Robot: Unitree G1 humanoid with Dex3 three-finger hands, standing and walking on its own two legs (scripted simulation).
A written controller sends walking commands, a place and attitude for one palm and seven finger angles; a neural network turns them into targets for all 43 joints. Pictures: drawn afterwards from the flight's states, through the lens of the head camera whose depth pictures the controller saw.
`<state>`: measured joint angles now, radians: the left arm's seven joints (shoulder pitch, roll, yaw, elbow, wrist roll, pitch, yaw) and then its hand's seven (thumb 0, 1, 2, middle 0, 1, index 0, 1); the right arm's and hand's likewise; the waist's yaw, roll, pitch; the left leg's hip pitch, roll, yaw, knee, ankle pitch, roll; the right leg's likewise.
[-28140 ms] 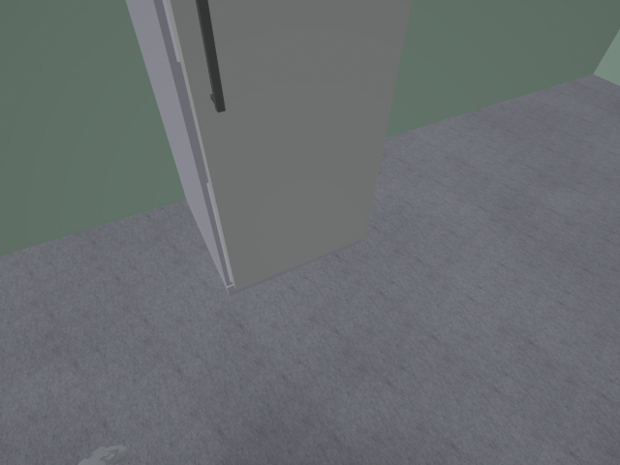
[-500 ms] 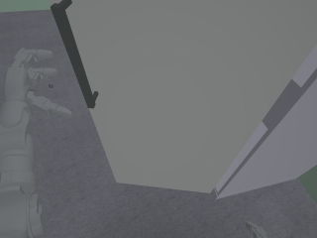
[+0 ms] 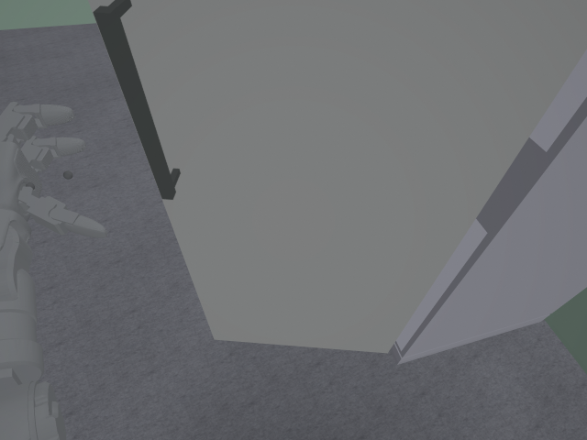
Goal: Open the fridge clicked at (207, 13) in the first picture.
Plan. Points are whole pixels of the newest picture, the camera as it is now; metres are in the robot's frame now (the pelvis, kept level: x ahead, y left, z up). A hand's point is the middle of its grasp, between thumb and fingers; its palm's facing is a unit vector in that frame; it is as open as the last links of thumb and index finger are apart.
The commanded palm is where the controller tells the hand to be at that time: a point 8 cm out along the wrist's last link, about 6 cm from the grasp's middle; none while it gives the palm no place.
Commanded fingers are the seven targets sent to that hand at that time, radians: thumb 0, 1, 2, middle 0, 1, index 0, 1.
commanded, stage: slip the hand off the handle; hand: left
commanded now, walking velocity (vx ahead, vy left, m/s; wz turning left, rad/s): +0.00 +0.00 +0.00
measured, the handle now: (149, 114) +0.48 +0.22 +0.20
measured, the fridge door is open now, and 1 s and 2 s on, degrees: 70 70 70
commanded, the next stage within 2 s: draw the hand back to the body in 0.46 s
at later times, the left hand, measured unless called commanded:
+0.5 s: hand (38, 236) +0.29 +0.29 +0.17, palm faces +0.26 -0.95 -0.18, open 14.7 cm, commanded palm +0.25 +0.33 +0.18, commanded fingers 0.00 -0.55 0.20 -0.25 -1.15 -0.25 -1.15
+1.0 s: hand (21, 270) +0.25 +0.28 +0.17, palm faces +0.23 -0.97 +0.01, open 14.7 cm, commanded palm +0.20 +0.32 +0.19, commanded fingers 0.00 -0.48 0.23 -0.25 -1.11 -0.25 -1.11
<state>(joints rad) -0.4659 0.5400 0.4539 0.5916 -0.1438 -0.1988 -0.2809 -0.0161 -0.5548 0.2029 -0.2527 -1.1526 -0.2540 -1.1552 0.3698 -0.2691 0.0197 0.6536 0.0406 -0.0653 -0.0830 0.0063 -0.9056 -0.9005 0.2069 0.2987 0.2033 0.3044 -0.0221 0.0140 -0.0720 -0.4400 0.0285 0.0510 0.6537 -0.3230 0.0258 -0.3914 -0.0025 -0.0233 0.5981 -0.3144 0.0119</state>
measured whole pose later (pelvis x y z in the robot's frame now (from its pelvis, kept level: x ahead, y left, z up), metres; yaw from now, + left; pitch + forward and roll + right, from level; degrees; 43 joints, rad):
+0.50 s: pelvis -0.01 +0.00 +0.00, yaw +2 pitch +2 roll -1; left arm -0.18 0.44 0.39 0.20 -0.19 -0.07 -0.23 -0.02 -0.56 0.20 -0.25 -1.15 -0.25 -1.16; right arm 0.23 -0.24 0.06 0.60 0.04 -0.15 -0.10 0.01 -0.90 -0.90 0.21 0.30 0.20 0.30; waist 0.05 0.02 -0.06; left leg -0.36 0.01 0.02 0.63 -0.30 0.02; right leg -0.30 -0.02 -0.05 0.58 -0.31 0.01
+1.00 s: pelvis +0.00 -0.02 +0.01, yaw +2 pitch -2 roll -1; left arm -0.04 0.44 0.49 0.09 -0.36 0.24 -0.34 -0.02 -0.55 0.20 -0.25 -1.15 -0.25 -1.15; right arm 0.23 -0.26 0.07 0.61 0.09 -0.19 -0.12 0.01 -0.90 -0.90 0.21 0.30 0.20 0.30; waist 0.06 0.04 -0.07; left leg -0.24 0.02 0.02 0.55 -0.28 0.00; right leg -0.19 0.00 -0.06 0.52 -0.30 -0.01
